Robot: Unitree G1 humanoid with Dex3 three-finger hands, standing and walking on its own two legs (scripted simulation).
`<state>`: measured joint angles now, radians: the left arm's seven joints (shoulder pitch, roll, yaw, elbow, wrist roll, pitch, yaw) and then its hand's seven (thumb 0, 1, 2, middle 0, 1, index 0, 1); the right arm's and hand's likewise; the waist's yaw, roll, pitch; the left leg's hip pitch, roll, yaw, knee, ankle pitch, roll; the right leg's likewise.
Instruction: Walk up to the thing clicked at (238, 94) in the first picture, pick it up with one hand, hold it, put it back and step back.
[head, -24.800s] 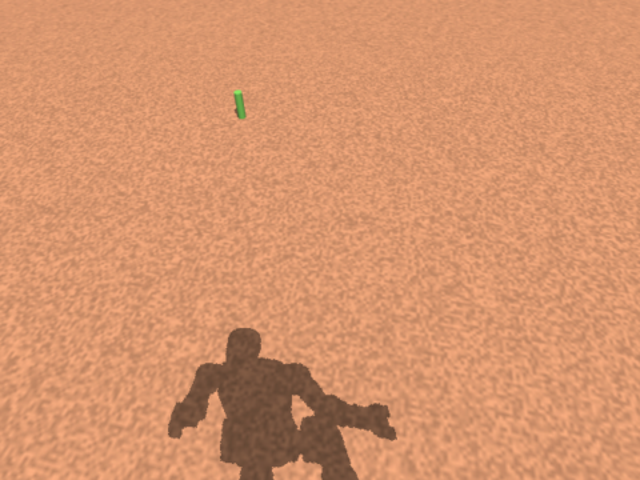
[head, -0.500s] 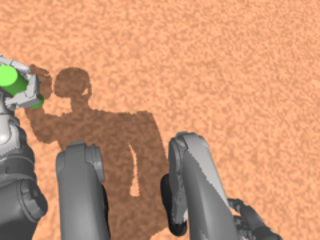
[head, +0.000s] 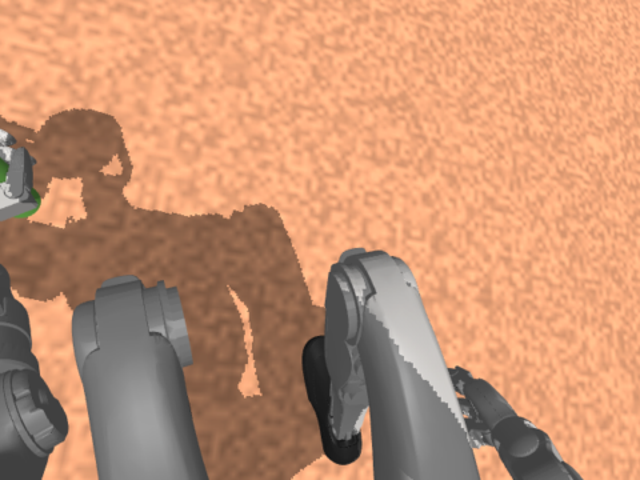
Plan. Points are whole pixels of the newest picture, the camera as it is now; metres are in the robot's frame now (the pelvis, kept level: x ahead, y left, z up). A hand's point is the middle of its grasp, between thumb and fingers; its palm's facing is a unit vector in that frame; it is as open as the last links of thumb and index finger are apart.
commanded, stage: lower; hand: left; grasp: from the side
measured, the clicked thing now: out of the picture +0.44 +0.31 -0.11
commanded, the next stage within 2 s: loosen in 1.42 s
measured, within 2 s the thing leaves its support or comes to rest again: rests again in 1.28 s
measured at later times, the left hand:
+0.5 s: hand (25, 183) +0.45 +0.30 -0.15, palm faces +0.36 -0.93 +0.00, open 5.3 cm
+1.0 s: hand (35, 187) +0.45 +0.30 -0.18, palm faces +0.37 -0.93 -0.02, open 5.3 cm
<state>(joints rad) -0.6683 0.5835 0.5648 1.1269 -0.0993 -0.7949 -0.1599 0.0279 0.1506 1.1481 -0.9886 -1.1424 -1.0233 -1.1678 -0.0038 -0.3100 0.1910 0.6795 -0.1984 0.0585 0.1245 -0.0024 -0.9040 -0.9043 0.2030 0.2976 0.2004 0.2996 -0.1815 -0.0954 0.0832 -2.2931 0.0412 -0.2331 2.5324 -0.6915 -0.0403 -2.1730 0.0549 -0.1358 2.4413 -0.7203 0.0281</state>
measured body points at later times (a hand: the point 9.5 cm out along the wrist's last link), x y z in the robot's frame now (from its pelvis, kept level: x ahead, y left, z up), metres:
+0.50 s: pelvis -0.01 +0.01 -0.02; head +0.24 +0.14 +0.33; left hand +0.42 +0.35 -0.15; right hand +0.12 -0.26 -0.08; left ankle +0.08 +0.14 -0.27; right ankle +0.10 -0.12 -0.27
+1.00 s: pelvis -0.01 +0.01 -0.02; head +0.24 +0.16 +0.32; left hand +0.43 +0.35 -0.18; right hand +0.13 -0.25 -0.07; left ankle +0.08 +0.14 -0.27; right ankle +0.10 -0.12 -0.27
